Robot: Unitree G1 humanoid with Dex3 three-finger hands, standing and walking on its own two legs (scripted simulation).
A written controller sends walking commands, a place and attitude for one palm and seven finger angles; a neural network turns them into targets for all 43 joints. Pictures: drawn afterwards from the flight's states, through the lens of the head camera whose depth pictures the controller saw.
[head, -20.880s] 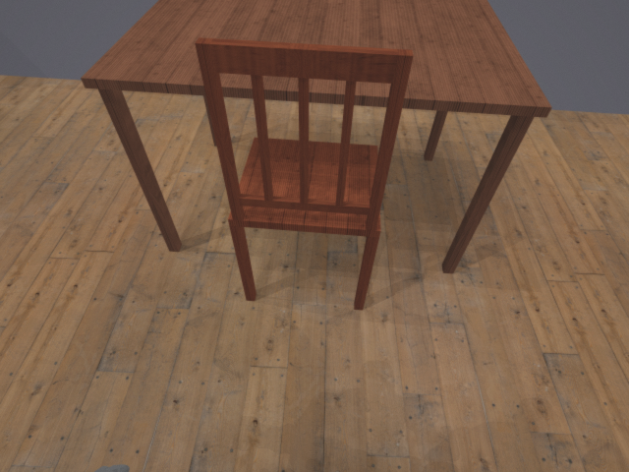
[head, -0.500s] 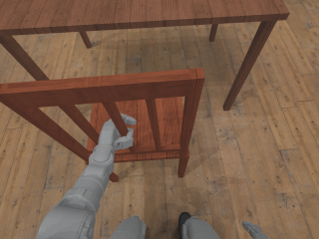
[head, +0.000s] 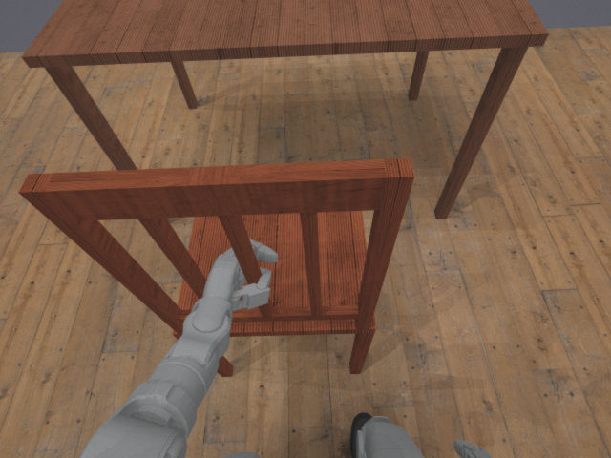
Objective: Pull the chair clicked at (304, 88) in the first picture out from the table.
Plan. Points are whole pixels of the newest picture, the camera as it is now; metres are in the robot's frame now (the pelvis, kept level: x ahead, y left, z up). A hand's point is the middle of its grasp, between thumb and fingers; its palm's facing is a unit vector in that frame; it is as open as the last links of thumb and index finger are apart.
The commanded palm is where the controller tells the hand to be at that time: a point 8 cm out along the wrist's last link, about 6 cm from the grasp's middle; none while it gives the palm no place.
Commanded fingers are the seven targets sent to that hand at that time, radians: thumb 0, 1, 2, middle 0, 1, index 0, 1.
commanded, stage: step backward, pulling the chair out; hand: left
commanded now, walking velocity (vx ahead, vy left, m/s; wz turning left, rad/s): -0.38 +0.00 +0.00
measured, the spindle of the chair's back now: (252, 272) +0.38 +0.10 -0.05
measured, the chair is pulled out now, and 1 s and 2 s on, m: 0.38 0.49 0.59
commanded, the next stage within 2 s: stop walking, hand still on the chair in 1.70 s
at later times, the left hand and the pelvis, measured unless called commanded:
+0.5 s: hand (257, 312) +0.31 +0.08 -0.05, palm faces -0.11 -0.98 -0.17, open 5.2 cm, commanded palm +0.28 +0.14 -0.04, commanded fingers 0.00 0.90 0.90 -0.50 -1.45 -0.50 -1.45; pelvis -0.08 +0.01 +0.00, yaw +1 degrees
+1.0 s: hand (249, 367) +0.23 +0.09 -0.05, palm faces -0.11 -0.98 -0.17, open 5.2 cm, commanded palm +0.22 +0.14 -0.04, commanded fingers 0.00 0.90 0.90 -0.50 -1.45 -0.50 -1.45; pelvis -0.14 +0.00 +0.01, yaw +0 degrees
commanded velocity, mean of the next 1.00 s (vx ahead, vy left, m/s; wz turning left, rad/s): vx -0.38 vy -0.08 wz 0.01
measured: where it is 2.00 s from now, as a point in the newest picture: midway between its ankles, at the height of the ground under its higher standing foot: outside the picture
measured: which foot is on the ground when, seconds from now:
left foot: down 0.00-0.72, up 0.74-0.86, down 0.88-1.00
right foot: down 0.00-0.18, up 0.20-0.26, down 0.28-0.54, up 0.56-0.62, down 0.64-1.00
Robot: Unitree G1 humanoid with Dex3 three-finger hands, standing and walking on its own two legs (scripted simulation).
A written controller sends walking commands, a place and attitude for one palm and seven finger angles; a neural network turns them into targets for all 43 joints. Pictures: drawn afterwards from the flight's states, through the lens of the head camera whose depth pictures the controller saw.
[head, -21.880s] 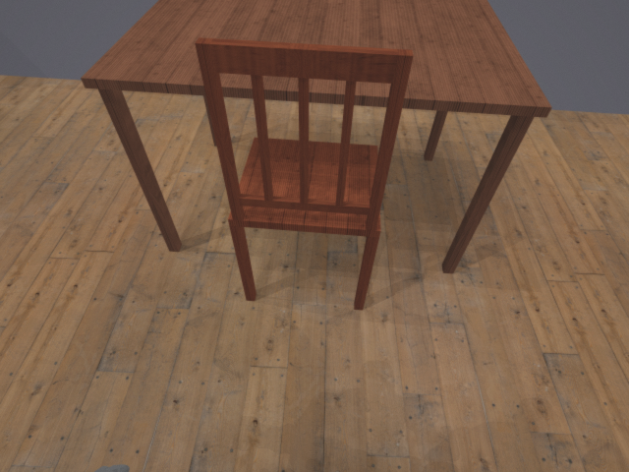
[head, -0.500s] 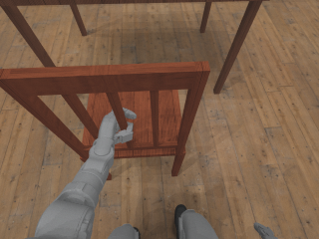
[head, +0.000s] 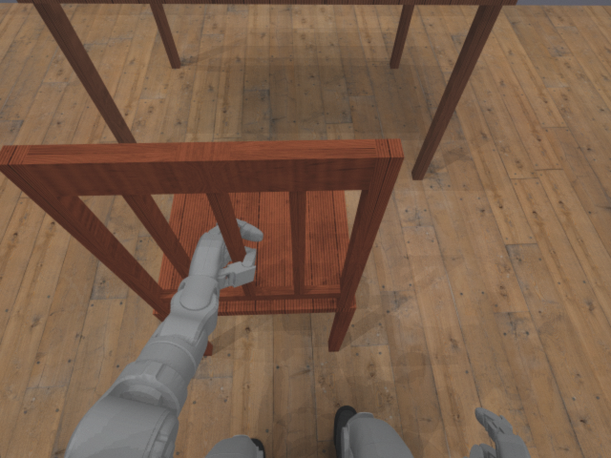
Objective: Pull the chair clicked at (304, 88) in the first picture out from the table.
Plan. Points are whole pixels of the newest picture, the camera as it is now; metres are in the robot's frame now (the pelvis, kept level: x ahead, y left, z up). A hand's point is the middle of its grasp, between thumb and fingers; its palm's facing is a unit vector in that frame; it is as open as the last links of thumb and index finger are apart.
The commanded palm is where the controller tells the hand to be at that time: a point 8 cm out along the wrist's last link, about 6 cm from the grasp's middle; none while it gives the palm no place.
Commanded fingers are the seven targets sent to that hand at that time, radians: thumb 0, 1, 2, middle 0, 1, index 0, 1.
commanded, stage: step backward, pulling the chair out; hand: left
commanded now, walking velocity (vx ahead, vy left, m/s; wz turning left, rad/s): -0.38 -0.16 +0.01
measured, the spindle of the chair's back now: (237, 251) +0.40 +0.11 -0.06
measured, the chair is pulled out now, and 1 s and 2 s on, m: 0.49 0.59 0.59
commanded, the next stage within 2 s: stop walking, hand still on the chair in 0.70 s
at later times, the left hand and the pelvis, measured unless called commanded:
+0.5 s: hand (243, 303) +0.31 +0.09 -0.05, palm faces -0.08 -0.98 -0.16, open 5.3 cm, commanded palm +0.32 +0.14 -0.05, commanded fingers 0.00 0.90 0.90 -0.50 -1.45 -0.50 -1.45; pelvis -0.04 +0.00 +0.00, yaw +0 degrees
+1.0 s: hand (242, 326) +0.28 +0.09 -0.05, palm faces -0.05 -0.99 -0.16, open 5.3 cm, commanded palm +0.27 +0.14 -0.03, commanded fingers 0.00 0.90 0.90 -0.50 -1.45 -0.50 -1.45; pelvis -0.06 -0.01 +0.00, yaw +0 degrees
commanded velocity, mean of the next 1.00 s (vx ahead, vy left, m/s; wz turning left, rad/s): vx -0.19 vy -0.02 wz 0.00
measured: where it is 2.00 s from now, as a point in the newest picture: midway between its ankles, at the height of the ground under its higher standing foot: outside the picture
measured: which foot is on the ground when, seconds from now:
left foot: down 0.00-0.14, up 0.16-0.32, down 0.34-1.00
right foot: down 0.00-1.00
